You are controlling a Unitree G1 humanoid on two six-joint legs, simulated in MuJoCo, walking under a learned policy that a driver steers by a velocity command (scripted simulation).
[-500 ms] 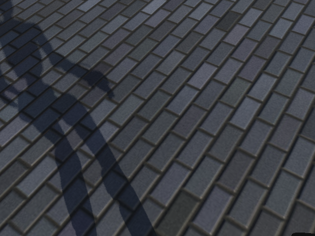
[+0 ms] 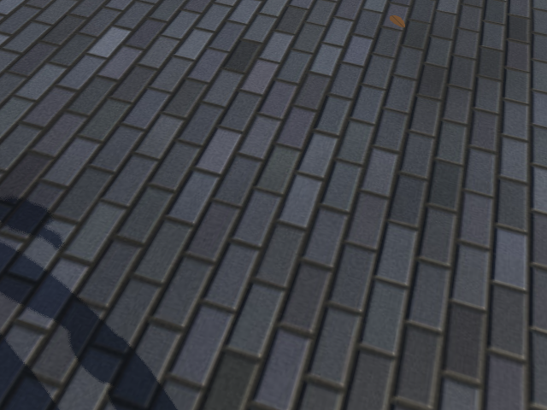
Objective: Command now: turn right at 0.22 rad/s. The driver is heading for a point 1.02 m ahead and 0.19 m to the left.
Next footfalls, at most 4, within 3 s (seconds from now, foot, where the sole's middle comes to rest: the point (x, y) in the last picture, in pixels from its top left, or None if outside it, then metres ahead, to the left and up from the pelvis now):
0.10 right None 0.02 -0.14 -0.78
2.10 right None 0.44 -0.12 -0.78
2.66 left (212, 311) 0.72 0.14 -0.78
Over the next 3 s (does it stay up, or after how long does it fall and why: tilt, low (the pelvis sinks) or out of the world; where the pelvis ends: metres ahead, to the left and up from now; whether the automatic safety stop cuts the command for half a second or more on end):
stays up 0.74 0.08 0.01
